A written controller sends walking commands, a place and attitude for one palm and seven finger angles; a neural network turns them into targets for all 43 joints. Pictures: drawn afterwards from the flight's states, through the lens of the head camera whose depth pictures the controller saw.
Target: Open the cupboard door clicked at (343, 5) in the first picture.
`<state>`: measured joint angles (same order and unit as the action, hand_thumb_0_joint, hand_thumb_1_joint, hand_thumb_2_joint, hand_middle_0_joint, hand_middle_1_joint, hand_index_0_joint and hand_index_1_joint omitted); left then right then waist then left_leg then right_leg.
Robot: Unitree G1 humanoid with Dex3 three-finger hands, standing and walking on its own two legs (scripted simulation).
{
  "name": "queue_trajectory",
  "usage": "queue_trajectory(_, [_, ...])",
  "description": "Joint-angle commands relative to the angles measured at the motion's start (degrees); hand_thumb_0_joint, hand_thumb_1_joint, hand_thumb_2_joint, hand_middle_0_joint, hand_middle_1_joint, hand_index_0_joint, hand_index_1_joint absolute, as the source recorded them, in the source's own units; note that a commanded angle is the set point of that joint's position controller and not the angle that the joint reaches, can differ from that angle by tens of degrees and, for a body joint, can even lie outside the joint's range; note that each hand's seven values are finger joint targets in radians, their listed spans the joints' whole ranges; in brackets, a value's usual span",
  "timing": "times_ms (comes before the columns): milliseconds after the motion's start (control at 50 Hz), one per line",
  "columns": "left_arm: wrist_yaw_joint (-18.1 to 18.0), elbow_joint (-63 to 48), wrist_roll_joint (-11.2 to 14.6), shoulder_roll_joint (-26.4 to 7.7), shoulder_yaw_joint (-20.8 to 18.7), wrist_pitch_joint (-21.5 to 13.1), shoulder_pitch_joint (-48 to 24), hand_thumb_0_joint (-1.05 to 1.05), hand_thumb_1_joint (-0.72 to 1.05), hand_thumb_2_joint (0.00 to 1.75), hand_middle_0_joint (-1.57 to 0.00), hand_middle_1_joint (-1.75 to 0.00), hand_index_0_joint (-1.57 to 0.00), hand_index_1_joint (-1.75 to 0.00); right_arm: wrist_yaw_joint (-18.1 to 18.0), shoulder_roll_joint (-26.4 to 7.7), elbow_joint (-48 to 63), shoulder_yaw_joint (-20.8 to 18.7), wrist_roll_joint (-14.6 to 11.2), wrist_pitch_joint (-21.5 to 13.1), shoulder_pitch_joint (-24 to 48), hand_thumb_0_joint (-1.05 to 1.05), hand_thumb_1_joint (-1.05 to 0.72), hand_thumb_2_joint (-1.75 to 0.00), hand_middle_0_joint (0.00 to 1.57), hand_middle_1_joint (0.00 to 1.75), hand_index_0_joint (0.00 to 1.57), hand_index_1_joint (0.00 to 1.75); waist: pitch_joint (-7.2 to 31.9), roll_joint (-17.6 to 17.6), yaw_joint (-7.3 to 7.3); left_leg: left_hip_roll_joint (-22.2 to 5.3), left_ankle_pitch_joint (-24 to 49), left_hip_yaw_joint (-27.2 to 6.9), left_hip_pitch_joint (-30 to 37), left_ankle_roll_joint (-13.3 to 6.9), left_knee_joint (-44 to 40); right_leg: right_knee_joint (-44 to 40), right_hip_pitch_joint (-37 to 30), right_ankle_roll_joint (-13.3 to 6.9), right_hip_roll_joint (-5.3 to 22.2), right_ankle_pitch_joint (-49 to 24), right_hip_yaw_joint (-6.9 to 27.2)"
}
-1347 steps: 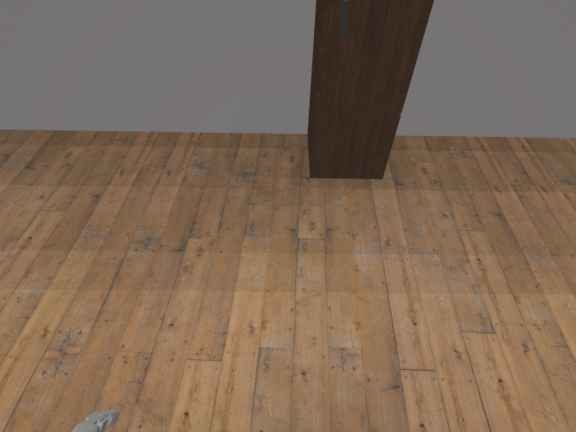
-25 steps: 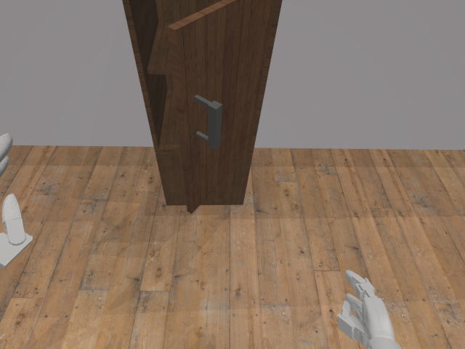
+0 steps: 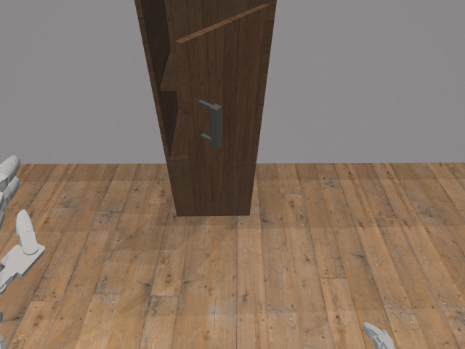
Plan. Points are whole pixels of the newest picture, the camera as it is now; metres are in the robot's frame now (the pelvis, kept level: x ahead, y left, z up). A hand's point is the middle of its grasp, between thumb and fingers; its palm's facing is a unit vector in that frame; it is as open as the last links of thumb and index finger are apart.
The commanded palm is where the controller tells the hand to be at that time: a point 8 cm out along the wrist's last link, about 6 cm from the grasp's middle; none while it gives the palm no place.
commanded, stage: stop stepping back and stand still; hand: left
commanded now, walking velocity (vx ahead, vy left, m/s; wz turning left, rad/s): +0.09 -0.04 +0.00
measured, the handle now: (210, 124) +0.64 +0.08 +0.04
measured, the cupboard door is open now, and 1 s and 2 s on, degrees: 52 52 52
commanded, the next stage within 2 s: let the arm hang, fingers relaxed in 0.12 s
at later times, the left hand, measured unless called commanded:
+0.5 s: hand out of the picture +0.07 +0.16 -0.16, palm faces +0.06 -0.99 -0.16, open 7.3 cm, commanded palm none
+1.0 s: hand out of the picture +0.00 +0.21 -0.16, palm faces +0.06 -0.96 -0.26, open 7.3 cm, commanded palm none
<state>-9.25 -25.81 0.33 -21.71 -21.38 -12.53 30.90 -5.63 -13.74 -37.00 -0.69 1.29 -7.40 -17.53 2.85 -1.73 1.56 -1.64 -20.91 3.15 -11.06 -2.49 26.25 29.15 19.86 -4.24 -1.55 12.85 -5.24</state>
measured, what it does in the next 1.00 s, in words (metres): steps on the spot: left foot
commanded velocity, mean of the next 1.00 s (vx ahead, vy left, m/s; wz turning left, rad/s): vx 0.01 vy -0.01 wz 0.00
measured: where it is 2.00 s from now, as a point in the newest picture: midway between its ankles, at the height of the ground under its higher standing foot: outside the picture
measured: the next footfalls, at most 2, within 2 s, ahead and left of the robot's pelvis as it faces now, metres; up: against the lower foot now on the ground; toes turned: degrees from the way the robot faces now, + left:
left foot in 0.46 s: +0.05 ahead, +0.13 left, +0.00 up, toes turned +5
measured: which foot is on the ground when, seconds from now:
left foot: down 0.00-0.18, up 0.20-0.44, down 0.46-1.00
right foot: down 0.00-1.00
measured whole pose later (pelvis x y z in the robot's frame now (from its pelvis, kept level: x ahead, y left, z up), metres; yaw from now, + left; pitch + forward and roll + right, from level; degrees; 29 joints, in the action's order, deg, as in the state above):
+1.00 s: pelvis +0.00 +0.01 +0.01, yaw +1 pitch -2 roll +0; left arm -1.5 65.6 -0.6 -10.3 -1.5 -0.1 14.6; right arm -1.4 -8.5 -64.3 0.2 1.3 1.1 -19.0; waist -2.1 2.6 0.1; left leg -1.0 -11.2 3.5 -9.7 -0.2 23.0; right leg 21.8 11.7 -3.5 -0.8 8.2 -6.5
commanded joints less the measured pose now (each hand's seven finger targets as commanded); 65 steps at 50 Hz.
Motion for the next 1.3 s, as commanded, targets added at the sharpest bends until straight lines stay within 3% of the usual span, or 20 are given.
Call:
queue_trajectory(0, [-2.11, -16.58, 0.25, -14.42, -12.16, -4.91, -2.53, 0.00, 0.90, 0.90, -0.20, -0.30, -0.20, -0.30, 0.50, -5.16, 9.74, -1.91, -0.25, -4.50, 6.52, 0.00, -0.90, -0.90, 0.20, 0.30, 0.20, 0.30, 0.75, 14.31, -0.94, -15.66, 6.92, -20.55, 4.71, -7.67, -11.41, 15.19, 6.75, 4.47, 0.92, 10.58, 1.47])
queue_trajectory(40, [-1.28, -13.38, 0.60, -15.50, -13.25, -4.02, -0.16, 0.00, 0.90, 0.90, -0.20, -0.30, -0.20, -0.30, 0.78, -4.97, 8.14, -2.03, -0.49, -4.63, 6.40, 0.00, -0.90, -0.90, 0.20, 0.30, 0.20, 0.30, -0.68, 14.36, -1.08, -13.89, 8.89, -14.52, 0.10, -6.60, -10.32, 15.40, 4.94, 4.51, 1.56, 12.03, 1.68])
queue_trajectory(80, [-1.06, -8.60, 0.74, -11.35, -9.97, -2.74, 1.05, 0.00, 0.90, 0.90, -0.20, -0.30, -0.20, -0.30, 0.86, -5.43, 7.81, -1.63, -0.98, -4.27, 6.73, 0.00, -0.90, -0.90, 0.20, 0.30, 0.20, 0.30, -4.81, 13.25, -0.65, -11.44, 12.87, -8.21, -5.86, -4.63, -5.84, 5.37, -2.49, 4.48, 1.59, 7.46, -0.28])
queue_trajectory(100, [-0.86, -7.05, 0.79, -11.37, -9.52, -2.70, 0.09, 0.00, 0.90, 0.90, -0.20, -0.30, -0.20, -0.30, 0.81, -5.92, 7.67, -1.77, -1.16, -4.05, 7.39, 0.00, -0.90, -0.90, 0.20, 0.30, 0.20, 0.30, -4.77, 10.81, -0.95, -10.07, 12.96, -5.89, -8.62, -3.53, -1.94, -0.32, -7.55, 4.12, 1.67, 3.50, 0.40])
queue_trajectory(120, [-0.60, -4.81, 0.75, -11.50, -9.45, -2.62, 0.13, 0.00, 0.90, 0.90, -0.20, -0.30, -0.20, -0.30, 0.88, -6.22, 7.52, -2.14, -1.23, -3.66, 7.30, 0.00, -0.90, -0.90, 0.20, 0.30, 0.20, 0.30, -4.37, 4.55, -0.97, -6.87, 11.26, -3.78, -12.50, -2.01, 3.74, -3.98, -12.46, 2.45, 3.23, -1.74, 6.01])
queue_trajectory(160, [-0.26, -4.28, 1.07, -12.94, -9.19, -2.56, -2.87, 0.00, 0.90, 0.90, -0.20, -0.30, -0.20, -0.30, 1.51, -5.43, 8.35, -2.47, -1.62, -3.23, 8.71, 0.00, -0.90, -0.90, 0.20, 0.30, 0.20, 0.30, -2.31, -12.52, -0.84, 1.54, -4.97, 0.30, -19.80, 1.59, 23.70, -13.23, -13.35, -4.87, 19.21, -9.22, 29.98])
queue_trajectory(180, [0.00, -3.33, 1.08, -11.44, -8.70, -3.09, -4.41, 0.00, 0.90, 0.90, -0.20, -0.30, -0.20, -0.30, 1.79, -5.33, 6.76, -2.95, -1.77, -3.05, 7.03, 0.00, -0.90, -0.90, 0.20, 0.30, 0.20, 0.30, 0.66, -8.70, -0.84, 0.83, -6.91, -2.41, -16.63, 1.82, 31.20, -16.06, -11.20, -4.39, 19.93, -1.60, 29.09])
queue_trajectory(200, [6.46, 31.01, -4.55, -2.80, 10.49, 7.81, -6.60, 0.00, 0.90, 0.90, -0.20, -0.30, -0.20, -0.30, 6.79, -11.04, -0.93, -4.35, -0.78, -1.01, 9.18, 0.00, -0.90, -0.90, 0.20, 0.30, 0.20, 0.30, -4.74, -3.76, -0.81, -4.31, -12.92, -6.21, -25.45, 1.12, 37.43, -6.76, -8.15, -7.25, 24.90, -24.25, 20.64])
queue_trajectory(260, [8.21, 34.30, -2.38, 3.62, 12.70, 11.80, -8.51, 0.00, 0.90, 0.90, -0.20, -0.30, -0.20, -0.30, 6.48, -1.42, -0.55, -1.51, -1.23, 5.48, 1.55, 0.00, -0.90, -0.90, 0.20, 0.30, 0.20, 0.30, 0.71, -8.43, 0.32, -0.94, -6.44, -0.94, -16.61, 2.33, 30.50, -5.96, -6.89, -7.25, 15.82, -23.80, 9.27])
queue_trajectory(320, [7.98, 43.39, -2.40, 2.61, 15.09, 12.62, -12.84, 0.00, 0.90, 0.90, -0.20, -0.30, -0.20, -0.30, 6.46, -1.83, -1.51, -1.17, -0.29, 8.02, 2.02, 0.00, -0.90, -0.90, 0.20, 0.30, 0.20, 0.30, -1.46, -11.78, 0.30, 0.73, -4.96, 0.85, -9.35, 2.13, 20.80, -9.18, -2.25, -6.00, 14.10, -11.48, 8.54])
queue_trajectory(380, [8.18, 53.41, -1.79, 0.69, 15.99, 12.70, -14.51, 0.00, 0.90, 0.90, -0.20, -0.30, -0.20, -0.30, 6.65, -2.50, -4.47, -1.26, 0.52, 8.76, -0.12, 0.00, -0.90, -0.90, 0.20, 0.30, 0.20, 0.30, -1.72, -4.86, 1.02, 1.33, 2.93, 0.77, -1.36, 1.65, 6.00, -8.65, -1.37, -2.95, 12.05, 2.14, 9.06])
queue_trajectory(420, [8.59, 59.25, -1.15, 3.02, 17.43, 12.43, -14.40, 0.00, 0.90, 0.90, -0.20, -0.30, -0.20, -0.30, 6.13, -5.15, -6.77, -1.06, 0.87, 7.73, 0.19, 0.00, -0.90, -0.90, 0.20, 0.30, 0.20, 0.30, -1.42, 6.68, 0.19, -6.18, 11.55, -10.25, 0.22, -1.25, -2.37, -3.20, 1.12, 1.96, 7.28, 5.64, 6.27])
queue_trajectory(440, [8.65, 61.60, -1.02, 3.10, 17.96, 12.35, -13.90, 0.00, 0.90, 0.90, -0.20, -0.30, -0.20, -0.30, 5.69, -7.17, -6.56, -0.98, 0.86, 7.69, 2.83, 0.00, -0.90, -0.90, 0.20, 0.30, 0.20, 0.30, -1.84, 10.18, -1.54, -10.61, 7.35, -15.01, -5.60, -3.36, -6.10, -2.50, -3.29, 3.70, 5.39, 5.56, 4.72])
queue_trajectory(460, [8.45, 64.36, -1.28, 3.57, 18.15, 12.12, -13.42, 0.00, 0.90, 0.90, -0.20, -0.30, -0.20, -0.30, 5.22, -7.29, -7.25, -0.58, 1.24, 7.74, 5.14, 0.00, -0.90, -0.90, 0.20, 0.30, 0.20, 0.30, -1.97, 7.44, -2.80, -10.32, 2.66, -14.05, -11.78, -3.86, -6.00, -4.88, -9.99, 4.45, 5.19, 2.88, 5.89])
queue_trajectory(480, [8.17, 67.43, -1.62, 3.47, 18.09, 11.94, -13.01, 0.00, 0.90, 0.90, -0.20, -0.30, -0.20, -0.30, 5.07, -5.48, -8.79, -0.32, 1.07, 7.89, 5.21, 0.00, -0.90, -0.90, 0.20, 0.30, 0.20, 0.30, -2.28, 6.42, -2.97, -5.80, -1.33, -9.34, -13.74, -1.44, -4.10, -8.89, -11.90, 4.00, 6.33, 6.10, 8.86])
queue_trajectory(500, [8.20, 70.67, -1.44, 2.50, 18.00, 11.96, -13.70, 0.00, 0.90, 0.90, -0.20, -0.30, -0.20, -0.30, 5.05, -3.28, -10.85, -0.15, 0.68, 7.81, 4.12, 0.00, -0.90, -0.90, 0.20, 0.30, 0.20, 0.30, -3.60, 10.43, -2.12, -2.90, 1.07, -6.06, -10.61, 0.38, -2.45, -10.43, -8.76, 1.82, 8.61, 7.53, 10.81])
queue_trajectory(560, [8.02, 75.26, -1.15, 4.23, 17.86, 11.68, -13.68, 0.00, 0.90, 0.90, -0.20, -0.30, -0.20, -0.30, 4.56, -0.82, -14.71, -0.15, 0.72, 7.93, 0.15, 0.00, -0.90, -0.90, 0.20, 0.30, 0.20, 0.30, -1.89, 14.73, -1.51, -4.05, 3.96, -5.95, -6.42, 0.51, -4.24, -11.37, -9.39, 1.00, 8.16, 3.58, 8.56])
queue_trajectory(640, [7.90, 80.90, -1.02, 3.63, 18.34, 11.19, -14.95, 0.00, 0.90, 0.90, -0.20, -0.30, -0.20, -0.30, 4.29, -1.51, -18.42, -0.58, 0.20, 7.96, -2.87, 0.00, -0.90, -0.90, 0.20, 0.30, 0.20, 0.30, -2.64, 2.82, -1.12, -3.89, 6.11, -5.10, -4.47, 0.92, -4.93, -13.83, -10.89, 0.82, 8.92, 3.21, 8.24])
queue_trajectory(680, [7.89, 83.16, -0.95, 3.91, 18.63, 11.22, -15.37, 0.00, 0.90, 0.90, -0.20, -0.30, -0.20, -0.30, 4.21, -1.71, -20.33, -0.56, 0.22, 8.03, -3.64, 0.00, -0.90, -0.90, 0.20, 0.30, 0.20, 0.30, -5.21, 0.81, -0.93, -3.91, 6.57, -4.66, -3.08, 0.84, -5.48, -15.28, -8.33, 0.75, 9.09, 5.36, 8.20])
queue_trajectory(1280, [7.12, 90.75, -0.94, 7.81, 19.16, 11.60, -12.95, 0.00, 0.90, 0.90, -0.20, -0.30, -0.20, -0.30, 3.55, 2.39, -27.53, 0.03, 0.14, 7.41, -5.84, 0.00, -0.90, -0.90, 0.20, 0.30, 0.20, 0.30, -8.17, 4.16, -1.28, -4.39, 6.54, -4.71, -2.82, 0.57, -10.03, -11.87, -7.69, 1.09, 7.77, 1.45, 7.05])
